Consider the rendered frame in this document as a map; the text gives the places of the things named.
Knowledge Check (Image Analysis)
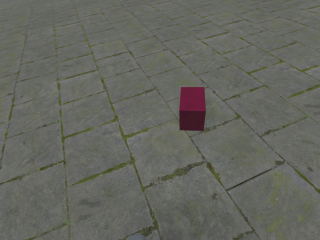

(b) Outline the carton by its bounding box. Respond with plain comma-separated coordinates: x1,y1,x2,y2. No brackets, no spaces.
179,87,206,131

